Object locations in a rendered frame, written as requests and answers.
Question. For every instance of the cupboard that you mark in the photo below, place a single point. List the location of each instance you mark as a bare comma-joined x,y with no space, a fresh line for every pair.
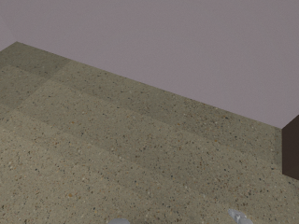
290,149

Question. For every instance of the right robot hand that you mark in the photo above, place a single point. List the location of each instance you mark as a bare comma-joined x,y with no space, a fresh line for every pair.
239,217

